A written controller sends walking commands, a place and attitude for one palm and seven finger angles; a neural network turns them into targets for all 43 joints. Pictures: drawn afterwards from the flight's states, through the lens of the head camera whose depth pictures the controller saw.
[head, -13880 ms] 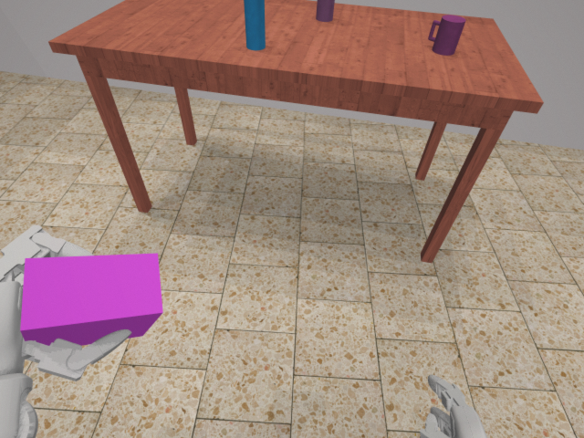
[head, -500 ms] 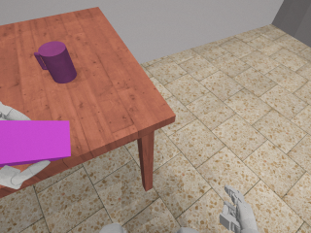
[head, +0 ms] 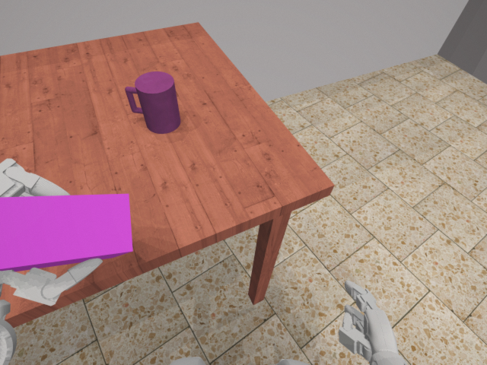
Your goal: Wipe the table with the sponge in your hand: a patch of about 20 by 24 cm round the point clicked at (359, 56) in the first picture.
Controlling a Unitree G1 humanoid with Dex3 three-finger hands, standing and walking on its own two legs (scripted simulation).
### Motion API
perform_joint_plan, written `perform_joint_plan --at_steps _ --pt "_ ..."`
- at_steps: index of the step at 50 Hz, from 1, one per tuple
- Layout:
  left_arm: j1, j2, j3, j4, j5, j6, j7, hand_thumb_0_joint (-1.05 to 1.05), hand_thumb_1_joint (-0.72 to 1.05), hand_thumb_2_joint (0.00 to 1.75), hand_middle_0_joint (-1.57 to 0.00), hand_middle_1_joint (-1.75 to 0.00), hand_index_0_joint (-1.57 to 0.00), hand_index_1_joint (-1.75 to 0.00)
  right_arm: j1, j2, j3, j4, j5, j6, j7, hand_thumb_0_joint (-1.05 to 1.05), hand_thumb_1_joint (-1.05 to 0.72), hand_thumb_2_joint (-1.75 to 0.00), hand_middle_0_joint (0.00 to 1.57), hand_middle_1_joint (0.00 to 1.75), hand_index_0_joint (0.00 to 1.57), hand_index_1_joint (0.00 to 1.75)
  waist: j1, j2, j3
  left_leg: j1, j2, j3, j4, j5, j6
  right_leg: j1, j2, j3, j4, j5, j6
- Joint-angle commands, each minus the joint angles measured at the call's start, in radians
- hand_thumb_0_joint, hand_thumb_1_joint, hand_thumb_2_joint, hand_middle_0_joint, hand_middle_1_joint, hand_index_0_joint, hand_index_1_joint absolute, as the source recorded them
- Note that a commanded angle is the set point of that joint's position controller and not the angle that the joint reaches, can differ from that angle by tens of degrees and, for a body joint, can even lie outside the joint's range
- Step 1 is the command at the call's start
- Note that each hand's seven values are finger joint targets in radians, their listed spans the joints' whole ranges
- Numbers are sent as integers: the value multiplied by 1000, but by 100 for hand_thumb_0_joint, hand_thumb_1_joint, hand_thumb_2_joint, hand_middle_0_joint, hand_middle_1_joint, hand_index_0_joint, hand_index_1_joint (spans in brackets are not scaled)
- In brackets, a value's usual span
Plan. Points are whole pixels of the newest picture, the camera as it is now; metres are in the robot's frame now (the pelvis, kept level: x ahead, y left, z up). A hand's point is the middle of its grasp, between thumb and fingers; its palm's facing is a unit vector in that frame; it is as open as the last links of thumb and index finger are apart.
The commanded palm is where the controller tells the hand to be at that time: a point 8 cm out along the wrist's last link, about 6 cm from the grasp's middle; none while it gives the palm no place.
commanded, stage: shuffle to correct the standing spot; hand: left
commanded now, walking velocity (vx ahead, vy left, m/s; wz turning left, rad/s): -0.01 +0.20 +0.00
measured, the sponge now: (84, 232) +0.23 +0.20 +0.17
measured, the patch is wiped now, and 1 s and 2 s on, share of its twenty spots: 0.00 0.00 0.00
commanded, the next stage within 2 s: come to a stop and stand still in 1.10 s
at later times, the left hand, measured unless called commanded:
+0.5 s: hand out of the picture +0.15 +0.34 +0.19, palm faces +0.40 -0.82 -0.42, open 10.2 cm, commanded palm +0.09 +0.39 +0.19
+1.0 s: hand out of the picture +0.16 +0.39 +0.18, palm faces +0.44 -0.82 -0.36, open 10.2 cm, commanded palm +0.10 +0.43 +0.19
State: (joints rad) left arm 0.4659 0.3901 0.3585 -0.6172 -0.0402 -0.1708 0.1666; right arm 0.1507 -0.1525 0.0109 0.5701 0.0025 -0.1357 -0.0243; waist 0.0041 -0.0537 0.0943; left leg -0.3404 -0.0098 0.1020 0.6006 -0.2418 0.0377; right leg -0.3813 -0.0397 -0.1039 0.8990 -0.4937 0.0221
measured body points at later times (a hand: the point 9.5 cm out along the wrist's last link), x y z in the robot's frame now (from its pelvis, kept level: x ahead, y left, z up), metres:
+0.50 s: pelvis -0.06 +0.11 +0.00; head -0.03 +0.12 +0.44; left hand +0.12 +0.38 +0.21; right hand +0.10 -0.16 -0.08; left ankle -0.05 +0.26 -0.73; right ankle -0.02 -0.05 -0.71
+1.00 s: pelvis -0.05 +0.14 +0.01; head -0.04 +0.16 +0.46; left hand +0.13 +0.44 +0.20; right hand +0.12 -0.08 -0.08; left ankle -0.03 +0.28 -0.72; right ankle -0.06 +0.08 -0.72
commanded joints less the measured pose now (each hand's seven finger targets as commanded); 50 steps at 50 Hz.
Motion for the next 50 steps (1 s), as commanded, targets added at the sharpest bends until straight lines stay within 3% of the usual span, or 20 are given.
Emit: perform_joint_plan --at_steps 1,2,4,6,10,19,21,23,24,25,26,29,34,36,38,41,43,48,49,50 --pt "30 209 211 -171 -21 -75 24 0 10 130 -120 -160 -120 -160 -52 -165 -37 -127 -5 -32 -11 0 -90 -90 20 30 20 30 8 278 -199 -50 197 -160 -167 106 56 258 -19 -2 -337 209 -14" --pt "25 195 209 -114 -20 -70 20 0 10 130 -120 -160 -120 -160 -35 -156 -32 -127 -4 -15 -12 0 -90 -90 20 30 20 30 7 198 -194 -128 170 -158 -104 -20 27 332 -64 44 -439 292 -33" --pt "6 210 215 13 -22 -58 15 0 10 130 -120 -160 -120 -160 -18 -143 -37 -143 -2 17 -3 0 -90 -90 20 30 20 30 -1 -174 -140 -259 11 -76 338 -269 -67 242 -435 595 -649 362 -192" --pt "1 112 131 82 -27 -50 -1 0 10 130 -120 -160 -120 -160 -6 -186 -69 -118 14 26 20 0 -90 -90 20 30 20 30 -15 -195 -148 -281 26 -183 575 -210 -87 212 -442 520 -608 500 -177" --pt "-27 134 126 115 0 -73 -1 0 10 130 -120 -160 -120 -160 -36 -147 -25 -85 7 39 -8 0 -90 -90 20 30 20 30 -6 -86 -144 -262 57 -124 558 -80 -89 234 -292 204 -531 589 -118" --pt "-97 206 159 -225 12 -95 40 0 10 130 -120 -160 -120 -160 -45 -147 -68 -106 -8 -8 -44 0 -90 -90 20 30 20 30 17 -124 -189 77 28 12 16 -102 -46 156 -297 163 -534 237 -113" --pt "-37 201 171 -220 0 -87 39 0 10 130 -120 -160 -120 -160 -9 -167 -86 -97 1 -2 -48 0 -90 -90 20 30 20 30 -14 42 -204 225 17 -4 -148 -44 -44 75 -213 101 -342 156 -58" --pt "-63 166 143 -290 1 -110 32 0 10 130 -120 -160 -120 -160 -3 -204 -100 -123 7 -8 -41 0 -90 -90 20 30 20 30 -20 477 -172 226 287 -376 -319 121 77 -129 -9 -16 93 -96 19" --pt "-56 196 168 -248 11 -112 28 0 10 130 -120 -160 -120 -160 3 -193 -106 -114 7 -14 -36 0 -90 -90 20 30 20 30 -27 392 -153 172 311 -418 -325 194 136 -168 18 36 256 -119 -1" --pt "-22 191 193 -159 8 -109 21 0 10 130 -120 -160 -120 -160 8 -189 -110 -96 14 -17 -35 0 -90 -90 20 30 20 30 -19 299 -151 183 288 -338 -284 251 139 -209 -2 43 281 -58 -4" --pt "-10 209 210 -158 -7 -104 17 0 10 130 -120 -160 -120 -160 5 -183 -105 -85 14 -19 -30 0 -90 -90 20 30 20 30 -25 340 -192 213 290 -343 -260 272 156 -227 -14 52 297 -42 5" --pt "-21 132 156 -148 0 -114 3 0 10 130 -120 -160 -120 -160 -1 -166 -91 -76 21 -30 -14 0 -90 -90 20 30 20 30 -10 311 -181 111 220 -185 -241 175 125 -80 -20 21 53 98 -4" --pt "-73 142 114 -69 6 -73 3 0 10 130 -120 -160 -120 -160 -26 -158 -38 -84 10 -32 -29 0 -90 -90 20 30 20 30 1 187 -158 -24 236 -217 -216 -124 78 209 38 -3 -389 158 -16" --pt "-122 165 121 -38 16 -58 8 0 10 130 -120 -160 -120 -160 -29 -146 -33 -82 4 -17 -37 0 -90 -90 20 30 20 30 -13 26 -158 -119 144 -135 -50 -248 28 284 -68 199 -543 75 -75" --pt "-182 168 110 -18 8 -44 2 0 10 130 -120 -160 -120 -160 -26 -150 -46 -84 7 -4 -33 0 -90 -90 20 30 20 30 10 -201 -110 -270 19 -48 340 -250 -32 276 -317 607 -703 -79 -226" --pt "-145 163 121 0 6 -61 -8 0 10 130 -120 -160 -120 -160 -47 -142 -32 -68 4 6 -22 0 -90 -90 20 30 20 30 6 -29 -122 -272 60 -121 452 -185 -44 275 -292 466 -608 246 -260" --pt "-155 159 115 -56 5 -80 -5 0 10 130 -120 -160 -120 -160 -48 -130 -22 -78 -2 17 -27 0 -90 -90 20 30 20 30 4 -16 -121 -206 81 -82 345 -148 -45 244 -255 303 -590 343 -233" --pt "-136 144 103 -132 -13 -81 8 0 10 130 -120 -160 -120 -160 -51 -127 -31 -105 -13 10 -41 0 -90 -90 20 30 20 30 6 25 -159 143 18 43 -65 13 -33 122 -137 142 -498 143 -162" --pt "-129 152 112 -143 -18 -82 9 0 10 130 -120 -160 -120 -160 -36 -137 -39 -108 -11 10 -45 0 -90 -90 20 30 20 30 0 86 -169 203 33 16 -114 28 -30 101 -99 120 -420 133 -136" --pt "-120 148 112 -171 -22 -87 7 0 10 130 -120 -160 -120 -160 -26 -160 -55 -121 -6 12 -48 0 -90 -90 20 30 20 30 -3 186 -184 268 122 -130 -189 6 10 40 -53 103 -297 128 -102"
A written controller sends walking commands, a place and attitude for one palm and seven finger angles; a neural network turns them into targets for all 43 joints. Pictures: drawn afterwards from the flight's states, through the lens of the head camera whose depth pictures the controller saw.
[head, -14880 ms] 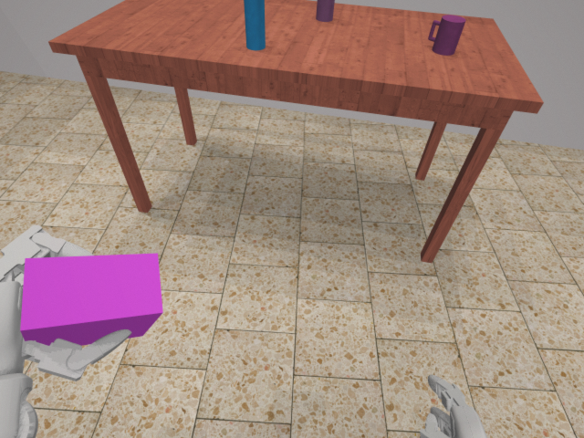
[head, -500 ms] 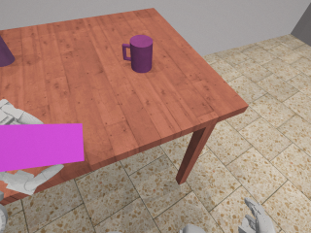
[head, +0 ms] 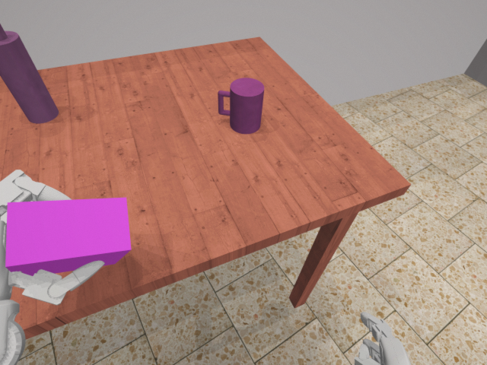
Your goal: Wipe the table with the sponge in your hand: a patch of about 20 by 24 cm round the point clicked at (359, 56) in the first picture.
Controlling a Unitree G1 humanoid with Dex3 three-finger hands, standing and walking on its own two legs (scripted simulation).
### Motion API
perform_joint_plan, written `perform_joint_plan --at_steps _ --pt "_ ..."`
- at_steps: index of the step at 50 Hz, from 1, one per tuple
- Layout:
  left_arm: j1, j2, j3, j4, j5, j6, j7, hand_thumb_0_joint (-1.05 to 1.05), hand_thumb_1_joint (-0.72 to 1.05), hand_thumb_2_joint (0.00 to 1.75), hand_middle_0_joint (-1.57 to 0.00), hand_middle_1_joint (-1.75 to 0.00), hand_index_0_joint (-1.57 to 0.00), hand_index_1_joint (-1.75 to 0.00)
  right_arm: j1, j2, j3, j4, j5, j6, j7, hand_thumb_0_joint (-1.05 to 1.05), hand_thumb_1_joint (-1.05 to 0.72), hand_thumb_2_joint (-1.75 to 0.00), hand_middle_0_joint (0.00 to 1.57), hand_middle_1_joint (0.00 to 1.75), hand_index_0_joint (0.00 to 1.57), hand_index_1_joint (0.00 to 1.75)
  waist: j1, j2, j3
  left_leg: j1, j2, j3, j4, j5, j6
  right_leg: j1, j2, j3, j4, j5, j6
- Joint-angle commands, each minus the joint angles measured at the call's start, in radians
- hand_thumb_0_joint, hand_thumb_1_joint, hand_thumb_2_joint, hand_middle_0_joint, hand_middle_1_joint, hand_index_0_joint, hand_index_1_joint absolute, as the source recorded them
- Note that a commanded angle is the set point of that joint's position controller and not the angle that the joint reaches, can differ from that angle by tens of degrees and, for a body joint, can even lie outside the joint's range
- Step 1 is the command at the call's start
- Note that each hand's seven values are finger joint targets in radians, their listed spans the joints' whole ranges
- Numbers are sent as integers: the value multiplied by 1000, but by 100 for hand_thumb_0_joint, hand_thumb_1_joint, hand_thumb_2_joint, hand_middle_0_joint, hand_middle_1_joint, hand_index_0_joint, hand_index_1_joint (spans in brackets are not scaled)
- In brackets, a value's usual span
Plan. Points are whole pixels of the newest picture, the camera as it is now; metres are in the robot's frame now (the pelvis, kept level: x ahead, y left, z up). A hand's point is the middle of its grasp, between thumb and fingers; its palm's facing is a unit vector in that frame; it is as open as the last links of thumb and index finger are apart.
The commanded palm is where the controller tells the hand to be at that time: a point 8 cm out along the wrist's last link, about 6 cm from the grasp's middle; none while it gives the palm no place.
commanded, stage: shuffle to correct the standing spot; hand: left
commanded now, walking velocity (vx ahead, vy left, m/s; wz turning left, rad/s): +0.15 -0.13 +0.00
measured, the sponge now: (87, 237) +0.23 +0.21 +0.15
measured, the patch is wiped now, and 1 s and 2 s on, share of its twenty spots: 0.00 0.00 0.00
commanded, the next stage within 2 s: come to a stop and stand still in 0.10 s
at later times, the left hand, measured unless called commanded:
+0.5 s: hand (102, 212) +0.26 +0.21 +0.16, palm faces +0.39 -0.82 -0.41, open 10.2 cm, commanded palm +0.21 +0.25 +0.18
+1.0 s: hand (92, 212) +0.26 +0.22 +0.16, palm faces +0.35 -0.87 -0.34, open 10.2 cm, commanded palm +0.20 +0.26 +0.18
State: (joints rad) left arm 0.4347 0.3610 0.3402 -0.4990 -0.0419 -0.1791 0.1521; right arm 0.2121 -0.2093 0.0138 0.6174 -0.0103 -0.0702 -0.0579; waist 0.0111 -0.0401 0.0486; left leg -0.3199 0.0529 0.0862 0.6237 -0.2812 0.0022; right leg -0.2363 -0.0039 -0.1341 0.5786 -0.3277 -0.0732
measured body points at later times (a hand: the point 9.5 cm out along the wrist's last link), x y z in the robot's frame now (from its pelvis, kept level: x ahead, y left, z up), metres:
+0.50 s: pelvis +0.05 -0.03 +0.00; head +0.07 -0.04 +0.45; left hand +0.23 +0.25 +0.18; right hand +0.22 -0.26 -0.09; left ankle +0.04 +0.08 -0.72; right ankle +0.06 -0.12 -0.73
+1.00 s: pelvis +0.03 -0.01 +0.01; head +0.05 -0.01 +0.46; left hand +0.24 +0.26 +0.18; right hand +0.21 -0.24 -0.06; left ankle +0.05 +0.08 -0.73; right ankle +0.06 -0.12 -0.73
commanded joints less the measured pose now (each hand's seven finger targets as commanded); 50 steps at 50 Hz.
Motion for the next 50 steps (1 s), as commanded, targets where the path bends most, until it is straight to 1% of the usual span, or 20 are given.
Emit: perform_joint_plan --at_steps 1,2,3,7,13,14,16,18,21,23,27,31,37,38,39,40,41,42,46,50 --pt "-48 179 136 -293 -22 -78 22 0 10 130 -120 -160 -120 -160 -97 -126 -65 -178 15 -52 -14 0 -90 -90 20 30 20 30 -15 335 -141 353 237 -401 -292 75 120 -276 -11 79 206 -111 47" --pt "-59 182 129 -305 -16 -85 20 0 10 130 -120 -160 -120 -160 -96 -107 -58 -186 12 -51 -7 0 -90 -90 20 30 20 30 -17 315 -115 339 338 -562 -359 179 203 -340 19 113 351 -214 49" --pt "-51 217 160 -262 -11 -74 12 0 10 130 -120 -160 -120 -160 -101 -94 -52 -169 8 -48 -8 0 -90 -90 20 30 20 30 -22 260 -89 290 342 -539 -363 213 223 -355 -2 141 425 -192 51" --pt "-18 199 161 -326 -7 -66 4 0 10 130 -120 -160 -120 -160 -91 -105 -61 -167 12 -53 6 0 -90 -90 20 30 20 30 -10 286 -138 239 251 -253 -278 345 163 -277 -33 113 323 -69 60" --pt "13 181 158 -236 -16 -46 11 0 10 130 -120 -160 -120 -160 -86 -102 -49 -181 30 -63 9 0 -90 -90 20 30 20 30 -9 218 -150 21 154 -67 -155 147 58 116 15 11 -125 130 78" --pt "-13 196 166 -212 -14 -44 14 0 10 130 -120 -160 -120 -160 -85 -95 -47 -173 29 -64 8 0 -90 -90 20 30 20 30 -14 139 -153 -15 114 -41 -87 54 33 171 -22 72 -174 162 68" --pt "-36 217 171 -175 -12 -34 24 0 10 130 -120 -160 -120 -160 -77 -74 -36 -158 25 -65 4 0 -90 -90 20 30 20 30 -32 -57 -166 -82 -22 -16 90 -120 -12 163 -225 365 -263 319 -23" --pt "-29 166 121 -155 -21 -24 13 0 10 130 -120 -160 -120 -160 -88 -90 -57 -157 35 -68 8 0 -90 -90 20 30 20 30 -9 -159 -122 -82 -24 -61 216 -158 -17 113 -301 448 -308 333 -68" --pt "7 200 164 -180 -14 -44 27 0 10 130 -120 -160 -120 -160 -140 -72 -25 -136 30 -64 0 0 -90 -90 20 30 20 30 -5 -40 -132 -61 -9 -89 91 -143 -4 148 -296 341 -223 489 -63" --pt "18 184 155 -208 -9 -56 34 0 10 130 -120 -160 -120 -160 -130 -67 -28 -147 24 -59 -7 0 -90 -90 20 30 20 30 -4 -64 -146 -7 -19 -65 -67 -28 -3 199 -254 256 -179 535 -26" --pt "33 178 146 -281 -17 -60 42 0 10 130 -120 -160 -120 -160 -136 -105 -59 -169 28 -57 -18 0 -90 -90 20 30 20 30 7 91 -177 161 82 -147 -192 375 25 122 -152 183 -103 392 44" --pt "41 186 154 -295 -13 -57 40 0 10 130 -120 -160 -120 -160 -141 -100 -44 -177 26 -53 -20 0 -90 -90 20 30 20 30 1 217 -157 87 108 -177 -226 387 27 157 -94 142 -100 358 61" --pt "64 129 104 -187 -23 -27 36 0 10 130 -120 -160 -120 -160 -104 -109 -46 -176 30 -49 -24 0 -90 -90 20 30 20 30 -6 98 -173 69 71 -131 -217 208 10 186 -108 167 -175 382 55" --pt "-1001 926 676 -385 132 -133 15 0 10 130 -120 -160 -120 -160 42 -142 -82 -166 -21 -118 -17 0 -90 -90 20 30 20 30 53 -86 -41 -31 28 -28 -42 261 22 17 -111 256 -262 529 106" --pt "-426 338 301 233 42 -82 -36 0 10 130 -120 -160 -120 -160 -17 -50 -57 -101 1 -122 -4 0 -90 -90 20 30 20 30 26 -108 -235 60 -88 -49 -65 211 8 126 -187 287 -192 619 -18" --pt "-239 272 232 79 22 -103 -28 0 10 130 -120 -160 -120 -160 -15 -81 -67 -183 15 -129 7 0 -90 -90 20 30 20 30 50 -76 -148 61 -29 -52 -98 190 -6 142 -197 347 -220 789 42" --pt "-154 130 112 212 -8 -79 -28 0 10 130 -120 -160 -120 -160 -55 -99 -54 -157 40 -131 22 0 -90 -90 20 30 20 30 34 58 -227 152 -20 -28 -160 223 3 179 -184 286 -147 706 33" --pt "-218 150 98 60 -6 -94 -35 0 10 130 -120 -160 -120 -160 -44 -126 -73 -173 34 -125 24 0 -90 -90 20 30 20 30 27 115 -231 156 -14 -37 -176 239 13 163 -160 250 -146 604 60" --pt "-56 95 16 -112 -18 -83 -37 0 10 130 -120 -160 -120 -160 -127 -111 -55 -199 42 -136 61 0 -90 -90 20 30 20 30 42 23 -224 174 38 -81 -199 235 37 134 -95 197 -159 334 92" --pt "-94 212 143 -213 -3 -84 -24 0 10 130 -120 -160 -120 -160 -125 -121 -48 -223 23 -127 41 0 -90 -90 20 30 20 30 26 -28 -118 56 16 -117 -242 0 28 68 -89 208 -241 34 55"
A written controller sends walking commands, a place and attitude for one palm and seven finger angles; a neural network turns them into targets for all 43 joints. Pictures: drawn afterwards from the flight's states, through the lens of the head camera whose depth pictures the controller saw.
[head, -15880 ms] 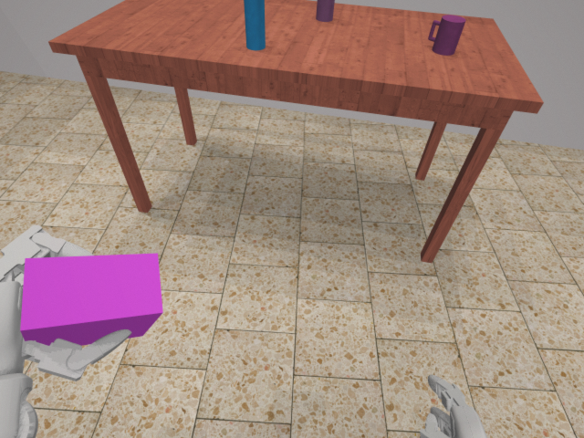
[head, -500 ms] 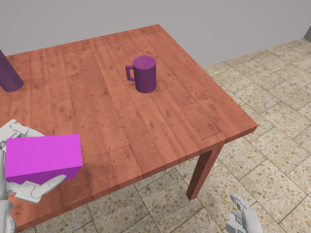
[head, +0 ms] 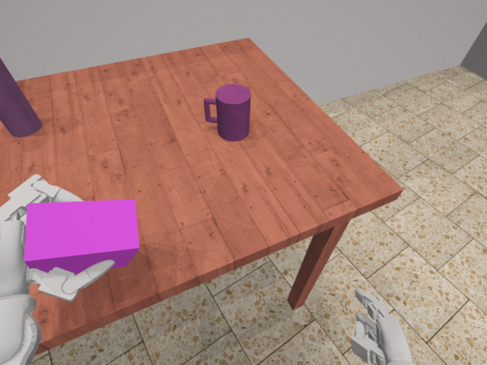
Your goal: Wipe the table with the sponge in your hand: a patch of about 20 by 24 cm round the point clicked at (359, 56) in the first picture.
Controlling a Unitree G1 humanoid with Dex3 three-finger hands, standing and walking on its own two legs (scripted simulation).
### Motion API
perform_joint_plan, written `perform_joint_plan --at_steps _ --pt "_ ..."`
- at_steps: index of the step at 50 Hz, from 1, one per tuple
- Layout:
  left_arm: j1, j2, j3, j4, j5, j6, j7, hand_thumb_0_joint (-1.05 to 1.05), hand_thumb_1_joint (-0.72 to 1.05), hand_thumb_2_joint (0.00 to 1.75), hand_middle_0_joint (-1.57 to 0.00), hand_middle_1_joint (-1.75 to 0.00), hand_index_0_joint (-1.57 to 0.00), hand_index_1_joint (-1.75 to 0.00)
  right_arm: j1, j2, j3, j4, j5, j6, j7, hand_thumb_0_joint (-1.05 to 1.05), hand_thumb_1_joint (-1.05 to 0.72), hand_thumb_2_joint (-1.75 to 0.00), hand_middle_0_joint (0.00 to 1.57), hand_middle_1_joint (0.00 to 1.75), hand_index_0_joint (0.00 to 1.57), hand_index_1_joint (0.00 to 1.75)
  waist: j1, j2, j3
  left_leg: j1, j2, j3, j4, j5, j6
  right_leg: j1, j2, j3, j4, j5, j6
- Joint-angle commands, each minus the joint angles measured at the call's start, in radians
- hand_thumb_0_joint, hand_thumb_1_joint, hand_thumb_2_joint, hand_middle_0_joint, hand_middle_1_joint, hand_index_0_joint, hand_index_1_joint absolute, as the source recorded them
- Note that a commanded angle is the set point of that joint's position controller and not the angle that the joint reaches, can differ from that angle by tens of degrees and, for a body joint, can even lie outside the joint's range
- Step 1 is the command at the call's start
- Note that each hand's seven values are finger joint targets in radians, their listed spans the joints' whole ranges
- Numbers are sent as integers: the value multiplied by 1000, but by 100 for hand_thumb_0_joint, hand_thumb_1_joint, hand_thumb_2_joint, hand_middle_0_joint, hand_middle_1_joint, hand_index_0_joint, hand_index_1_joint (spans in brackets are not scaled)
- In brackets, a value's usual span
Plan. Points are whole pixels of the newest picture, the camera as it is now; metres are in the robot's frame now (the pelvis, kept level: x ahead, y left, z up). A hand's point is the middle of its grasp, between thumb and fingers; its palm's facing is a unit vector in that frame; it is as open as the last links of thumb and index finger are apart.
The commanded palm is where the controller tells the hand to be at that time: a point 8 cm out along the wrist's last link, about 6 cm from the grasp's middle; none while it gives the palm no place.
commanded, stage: come to a stop and stand still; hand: left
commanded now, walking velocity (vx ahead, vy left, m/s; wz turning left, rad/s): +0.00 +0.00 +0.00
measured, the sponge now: (100, 238) +0.24 +0.21 +0.13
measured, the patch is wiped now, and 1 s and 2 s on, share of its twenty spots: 0.00 0.00 0.00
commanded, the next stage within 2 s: look again from close up in 0.90 s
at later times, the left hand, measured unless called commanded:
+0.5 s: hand (30, 244) +0.22 +0.28 +0.15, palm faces +0.41 -0.85 -0.31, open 10.2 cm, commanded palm +0.15 +0.31 +0.18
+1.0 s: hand (25, 242) +0.21 +0.28 +0.16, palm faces +0.42 -0.85 -0.33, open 10.2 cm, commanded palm +0.16 +0.31 +0.18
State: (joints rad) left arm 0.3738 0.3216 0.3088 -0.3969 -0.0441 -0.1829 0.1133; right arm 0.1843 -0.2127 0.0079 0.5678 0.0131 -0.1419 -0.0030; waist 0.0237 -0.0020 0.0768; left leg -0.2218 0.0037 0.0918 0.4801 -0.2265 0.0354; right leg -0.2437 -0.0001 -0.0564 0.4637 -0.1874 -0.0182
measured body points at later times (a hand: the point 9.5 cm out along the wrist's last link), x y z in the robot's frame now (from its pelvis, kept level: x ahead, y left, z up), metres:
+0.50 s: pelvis +0.00 +0.03 +0.00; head +0.01 +0.06 +0.45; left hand +0.19 +0.33 +0.16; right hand +0.19 -0.17 -0.06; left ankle +0.02 +0.09 -0.74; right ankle +0.04 -0.10 -0.74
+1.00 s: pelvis +0.01 +0.03 +0.00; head +0.03 +0.06 +0.45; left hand +0.19 +0.33 +0.17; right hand +0.21 -0.18 -0.06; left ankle +0.02 +0.09 -0.74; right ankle +0.04 -0.10 -0.74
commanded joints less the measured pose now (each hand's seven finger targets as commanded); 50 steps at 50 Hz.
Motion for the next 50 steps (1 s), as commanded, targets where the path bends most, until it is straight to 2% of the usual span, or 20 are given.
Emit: perform_joint_plan --at_steps 1,2,4,7,12,16,20,21,22,26,27,31,35,36,37,41,42,46,47,50 --pt "-21 328 256 -328 -1 -80 28 0 10 130 -120 -160 -120 -160 -119 -118 -39 -167 0 -51 -23 0 -90 -90 20 30 20 30 16 -39 -133 -32 71 -125 -115 -97 -4 46 -78 124 -129 -155 1" --pt "-40 275 228 -319 -4 -85 27 0 10 130 -120 -160 -120 -160 -107 -108 -36 -176 -3 -46 -32 0 -90 -90 20 30 20 30 4 -5 -117 -74 80 -149 -138 -148 5 58 -84 109 -122 -184 -4" --pt "-83 261 222 -322 -2 -88 30 0 10 130 -120 -160 -120 -160 -88 -104 -37 -176 1 -48 -41 0 -90 -90 20 30 20 30 0 126 -89 -124 96 -160 -188 -220 8 82 -56 103 -83 -162 -6" --pt "-135 249 205 -317 12 -96 28 0 10 130 -120 -160 -120 -160 -73 -102 -35 -171 4 -61 -42 0 -90 -90 20 30 20 30 5 244 -102 -223 139 -184 -260 -346 26 190 -32 44 26 -102 3" --pt "-99 154 99 -267 20 -97 11 0 10 130 -120 -160 -120 -160 -43 -110 -35 -143 4 -94 -25 0 -90 -90 20 30 20 30 -1 48 -143 -105 100 -154 -161 -184 6 162 -41 63 -80 -46 7" --pt "-92 134 72 -220 32 -79 11 0 10 130 -120 -160 -120 -160 -60 -120 -36 -123 8 -97 -16 0 -90 -90 20 30 20 30 -1 63 -77 -110 99 -153 -197 -210 -8 101 -19 70 -83 -77 10" --pt "-157 175 106 -236 40 -84 17 0 10 130 -120 -160 -120 -160 -53 -113 -37 -128 0 -83 -23 0 -90 -90 20 30 20 30 0 68 -91 -127 101 -171 -203 -161 -9 152 -25 69 -73 -15 8" --pt "-151 223 157 -240 37 -82 22 0 10 130 -120 -160 -120 -160 -73 -110 -31 -129 2 -84 -23 0 -90 -90 20 30 20 30 3 79 -105 -115 98 -157 -206 -159 -12 155 -17 62 -69 -12 12" --pt "-158 184 125 -245 33 -88 19 0 10 130 -120 -160 -120 -160 -64 -99 -27 -134 -3 -78 -26 0 -90 -90 20 30 20 30 0 59 -106 -127 96 -177 -201 -138 -12 176 -27 56 -77 8 9" --pt "-129 236 176 -322 22 -97 19 0 10 130 -120 -160 -120 -160 -91 -103 -30 -149 0 -83 -23 0 -90 -90 20 30 20 30 5 122 -158 -55 80 -150 -172 -10 -28 189 -27 53 -60 86 6" --pt "-116 186 131 -330 18 -103 15 0 10 130 -120 -160 -120 -160 -78 -93 -28 -148 -4 -78 -22 0 -90 -90 20 30 20 30 2 130 -160 -56 82 -159 -165 32 -28 199 -31 47 -62 111 1" --pt "-43 206 161 -337 12 -98 16 0 10 130 -120 -160 -120 -160 -85 -103 -36 -148 1 -78 -16 0 -90 -90 20 30 20 30 2 113 -212 22 76 -136 -127 190 -53 193 -28 41 -47 178 3" --pt "-23 186 142 -309 5 -89 10 0 10 130 -120 -160 -120 -160 -58 -110 -47 -143 2 -56 -17 0 -90 -90 20 30 20 30 -5 72 -201 37 91 -146 -106 315 -73 184 -43 39 -50 222 1" --pt "-6 197 161 -286 6 -81 13 0 10 130 -120 -160 -120 -160 -83 -110 -43 -145 6 -56 -17 0 -90 -90 20 30 20 30 -2 90 -202 56 90 -133 -118 286 -72 161 -33 39 -49 184 6" --pt "-5 153 117 -269 3 -81 8 0 10 130 -120 -160 -120 -160 -62 -103 -39 -141 1 -44 -19 0 -90 -90 20 30 20 30 -5 84 -179 29 95 -151 -123 296 -73 165 -36 26 -57 177 5" --pt "-40 212 165 -311 4 -72 15 0 10 130 -120 -160 -120 -160 -95 -109 -43 -152 9 -40 -24 0 -90 -90 20 30 20 30 -3 78 -199 40 89 -131 -118 242 -64 181 -43 46 -60 196 6" --pt "-38 164 114 -305 1 -75 11 0 10 130 -120 -160 -120 -160 -79 -102 -39 -152 3 -32 -27 0 -90 -90 20 30 20 30 -6 70 -178 16 89 -143 -120 235 -60 187 -50 36 -72 197 3" --pt "-43 223 164 -352 3 -74 22 0 10 130 -120 -160 -120 -160 -108 -109 -43 -159 9 -41 -31 0 -90 -90 20 30 20 30 -1 93 -192 18 86 -140 -131 148 -51 190 -50 57 -68 168 3" --pt "-35 175 121 -336 -2 -76 19 0 10 130 -120 -160 -120 -160 -90 -98 -36 -158 4 -33 -32 0 -90 -90 20 30 20 30 -2 81 -172 -11 88 -153 -136 127 -43 201 -59 48 -83 163 0" --pt "-43 198 138 -342 1 -76 24 0 10 130 -120 -160 -120 -160 -83 -107 -45 -155 4 -37 -35 0 -90 -90 20 30 20 30 -3 86 -164 -15 89 -155 -137 89 -41 193 -66 67 -87 156 -5"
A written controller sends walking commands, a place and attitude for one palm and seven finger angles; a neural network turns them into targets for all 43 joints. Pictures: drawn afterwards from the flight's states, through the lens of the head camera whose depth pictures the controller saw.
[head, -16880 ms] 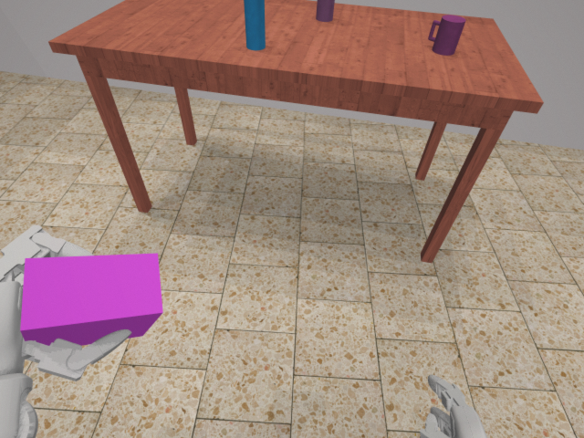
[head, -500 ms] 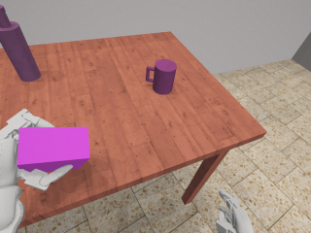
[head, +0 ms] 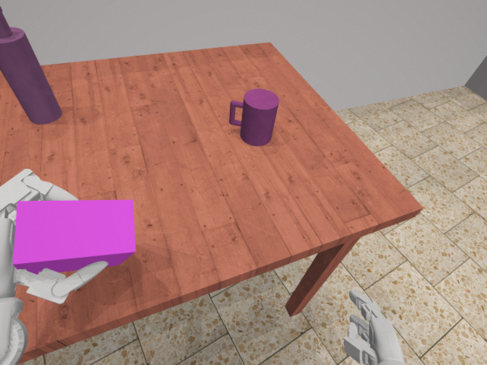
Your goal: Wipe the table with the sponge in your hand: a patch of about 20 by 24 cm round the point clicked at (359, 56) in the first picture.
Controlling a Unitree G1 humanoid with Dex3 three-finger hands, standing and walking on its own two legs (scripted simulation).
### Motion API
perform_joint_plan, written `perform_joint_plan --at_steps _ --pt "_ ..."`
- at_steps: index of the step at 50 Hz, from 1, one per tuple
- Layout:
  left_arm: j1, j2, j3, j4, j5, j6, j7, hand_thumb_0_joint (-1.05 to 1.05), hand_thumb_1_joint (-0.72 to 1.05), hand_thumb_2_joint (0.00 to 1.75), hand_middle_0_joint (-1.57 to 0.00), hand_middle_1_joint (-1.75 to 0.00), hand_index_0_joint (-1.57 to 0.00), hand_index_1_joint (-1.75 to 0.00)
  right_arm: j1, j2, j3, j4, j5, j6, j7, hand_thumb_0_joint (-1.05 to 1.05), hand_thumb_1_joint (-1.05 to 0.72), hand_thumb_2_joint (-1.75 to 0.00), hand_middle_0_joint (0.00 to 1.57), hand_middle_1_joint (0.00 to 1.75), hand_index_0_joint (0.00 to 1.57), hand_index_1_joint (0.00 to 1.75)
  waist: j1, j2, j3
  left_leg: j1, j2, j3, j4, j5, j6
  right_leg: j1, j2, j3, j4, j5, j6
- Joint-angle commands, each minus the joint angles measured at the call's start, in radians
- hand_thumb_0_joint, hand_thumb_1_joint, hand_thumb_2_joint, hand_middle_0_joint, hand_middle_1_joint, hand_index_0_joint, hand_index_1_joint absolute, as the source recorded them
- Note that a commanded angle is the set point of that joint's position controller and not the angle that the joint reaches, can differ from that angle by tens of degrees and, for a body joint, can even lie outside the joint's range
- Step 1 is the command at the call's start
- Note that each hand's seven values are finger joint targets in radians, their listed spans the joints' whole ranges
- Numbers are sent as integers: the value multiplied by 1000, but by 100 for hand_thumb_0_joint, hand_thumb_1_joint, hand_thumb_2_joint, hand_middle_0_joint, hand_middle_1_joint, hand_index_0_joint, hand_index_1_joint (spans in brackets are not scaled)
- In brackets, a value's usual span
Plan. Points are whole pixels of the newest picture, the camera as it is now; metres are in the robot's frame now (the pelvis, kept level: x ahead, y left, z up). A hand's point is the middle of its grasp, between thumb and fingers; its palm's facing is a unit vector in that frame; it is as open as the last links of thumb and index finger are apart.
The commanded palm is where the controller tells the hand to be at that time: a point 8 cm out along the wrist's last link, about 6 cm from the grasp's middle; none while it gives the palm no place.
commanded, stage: look again from close up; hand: left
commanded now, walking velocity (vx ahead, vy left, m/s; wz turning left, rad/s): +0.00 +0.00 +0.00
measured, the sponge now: (93, 237) +0.23 +0.22 +0.14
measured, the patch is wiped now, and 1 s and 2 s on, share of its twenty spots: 0.00 0.00 0.00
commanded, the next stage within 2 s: shuffle to correct the standing spot in 0.32 s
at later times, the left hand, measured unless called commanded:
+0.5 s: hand (72, 237) +0.22 +0.23 +0.15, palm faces +0.38 -0.86 -0.34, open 10.2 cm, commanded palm +0.16 +0.27 +0.17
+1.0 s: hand (118, 237) +0.22 +0.18 +0.16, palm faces +0.35 -0.86 -0.37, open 10.2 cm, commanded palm +0.16 +0.22 +0.17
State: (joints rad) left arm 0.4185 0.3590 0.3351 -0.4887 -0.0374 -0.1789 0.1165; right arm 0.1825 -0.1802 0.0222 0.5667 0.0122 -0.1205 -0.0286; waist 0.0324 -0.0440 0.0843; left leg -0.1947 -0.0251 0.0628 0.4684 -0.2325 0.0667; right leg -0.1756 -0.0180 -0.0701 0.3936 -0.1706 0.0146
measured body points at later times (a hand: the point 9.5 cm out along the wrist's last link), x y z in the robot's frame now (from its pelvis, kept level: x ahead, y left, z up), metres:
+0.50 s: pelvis +0.00 -0.01 +0.00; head +0.02 +0.02 +0.45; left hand +0.19 +0.28 +0.17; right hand +0.17 -0.24 -0.07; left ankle +0.02 +0.07 -0.74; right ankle +0.03 -0.13 -0.74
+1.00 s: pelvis +0.00 -0.06 +0.00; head +0.03 -0.04 +0.45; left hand +0.20 +0.23 +0.18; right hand +0.20 -0.28 -0.07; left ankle +0.02 +0.07 -0.74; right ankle +0.03 -0.13 -0.74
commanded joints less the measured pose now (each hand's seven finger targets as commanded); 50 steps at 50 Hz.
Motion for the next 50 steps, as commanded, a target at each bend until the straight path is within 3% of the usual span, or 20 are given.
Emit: perform_joint_plan --at_steps 1,2,6,7,11,12,16,17,21,22,26,27,31,32,33,36,37,39,43,50 --pt "-71 175 135 -236 -5 -76 23 0 10 130 -120 -160 -120 -160 -96 -141 -57 -153 8 -62 -9 0 -90 -90 20 30 20 30 -11 143 -173 -39 115 -119 -136 67 -70 115 -37 79 -17 114 -33" --pt "-69 126 88 -215 -7 -78 18 0 10 130 -120 -160 -120 -160 -81 -133 -52 -151 5 -55 -9 0 -90 -90 20 30 20 30 -13 144 -155 -57 118 -127 -143 51 -67 115 -42 71 -26 98 -36" --pt "-60 161 129 -167 -4 -65 24 0 10 130 -120 -160 -120 -160 -88 -139 -55 -151 9 -56 -13 0 -90 -90 20 30 20 30 -12 101 -135 -78 119 -124 -155 -44 -56 94 -40 90 -52 34 -30" --pt "-66 112 80 -157 -7 -66 18 0 10 130 -120 -160 -120 -160 -73 -133 -50 -150 5 -50 -14 0 -90 -90 20 30 20 30 -16 90 -125 -88 118 -132 -155 -51 -53 93 -44 83 -59 21 -33" --pt "-83 156 116 -160 -2 -59 23 0 10 130 -120 -160 -120 -160 -91 -142 -54 -151 9 -55 -16 0 -90 -90 20 30 20 30 -15 77 -124 -83 113 -125 -153 -109 -44 65 -42 104 -85 -44 -28" --pt "-92 114 73 -159 -5 -60 19 0 10 130 -120 -160 -120 -160 -80 -135 -49 -151 4 -51 -18 0 -90 -90 20 30 20 30 -19 78 -118 -91 114 -134 -154 -106 -41 70 -48 98 -87 -47 -32" --pt "-115 175 118 -229 1 -64 28 0 10 130 -120 -160 -120 -160 -97 -144 -55 -148 8 -64 -18 0 -90 -90 20 30 20 30 -15 119 -160 -63 106 -125 -138 -76 -40 82 -46 111 -76 -17 -33" --pt "-110 139 88 -223 -3 -66 27 0 10 130 -120 -160 -120 -160 -86 -135 -49 -149 2 -61 -20 0 -90 -90 20 30 20 30 -16 115 -156 -79 106 -134 -143 -66 -39 99 -52 100 -71 -7 -36" --pt "-64 183 136 -237 -4 -66 34 0 10 130 -120 -160 -120 -160 -95 -139 -56 -143 6 -71 -18 0 -90 -90 20 30 20 30 -12 129 -184 -52 105 -128 -122 9 -45 111 -52 101 -49 73 -37" --pt "-64 142 99 -234 -10 -67 29 0 10 130 -120 -160 -120 -160 -79 -134 -52 -143 2 -65 -17 0 -90 -90 20 30 20 30 -16 124 -174 -62 109 -141 -134 26 -50 115 -49 86 -43 76 -40" --pt "-40 175 143 -221 -17 -61 23 0 10 130 -120 -160 -120 -160 -89 -135 -59 -144 10 -56 -13 0 -90 -90 20 30 20 30 -18 132 -177 -36 136 -145 -151 110 -69 105 -18 62 -3 109 -28" --pt "-43 139 109 -209 -23 -60 17 0 10 130 -120 -160 -120 -160 -75 -131 -58 -148 8 -47 -12 0 -90 -90 20 30 20 30 -20 125 -160 -49 149 -160 -162 118 -73 100 -18 51 0 97 -28" --pt "-43 157 126 -207 -26 -52 11 0 10 130 -120 -160 -120 -160 -88 -131 -64 -155 16 -39 -2 0 -90 -90 20 30 20 30 -21 135 -166 -15 173 -145 -155 158 -78 72 -6 46 17 85 -23" --pt "-60 125 88 -214 -29 -52 6 0 10 130 -120 -160 -120 -160 -76 -128 -63 -158 13 -33 -1 0 -90 -90 20 30 20 30 -24 142 -158 -27 183 -160 -158 155 -78 72 -10 39 17 72 -24" --pt "-77 152 109 -230 -27 -53 8 0 10 130 -120 -160 -120 -160 -72 -134 -70 -160 12 -31 0 0 -90 -90 20 30 20 30 -24 154 -164 -22 188 -163 -152 173 -82 75 -11 43 18 76 -26" --pt "-60 168 125 -248 -28 -48 7 0 10 130 -120 -160 -120 -160 -95 -131 -66 -166 17 -31 8 0 -90 -90 20 30 20 30 -21 148 -178 8 184 -138 -124 216 -76 66 -7 39 8 106 -24" --pt "-62 140 99 -244 -33 -47 4 0 10 130 -120 -160 -120 -160 -81 -126 -64 -168 11 -25 8 0 -90 -90 20 30 20 30 -24 143 -177 -12 190 -150 -116 217 -70 84 -16 36 -1 109 -26" --pt "-72 166 122 -271 -34 -49 5 0 10 130 -120 -160 -120 -160 -80 -134 -73 -170 11 -24 8 0 -90 -90 20 30 20 30 -24 136 -190 -9 189 -142 -91 231 -71 90 -25 49 3 148 -32" --pt "-42 183 141 -289 -44 -46 6 0 10 130 -120 -160 -120 -160 -83 -129 -74 -176 11 -20 6 0 -90 -90 20 30 20 30 -24 160 -203 -18 192 -139 -69 195 -56 93 -35 65 2 162 -36" --pt "-13 178 142 -271 -59 -32 2 0 10 130 -120 -160 -120 -160 -78 -136 -80 -172 12 -12 -2 0 -90 -90 20 30 20 30 -28 104 -192 -39 181 -117 -28 89 -49 59 -61 105 -13 153 -47"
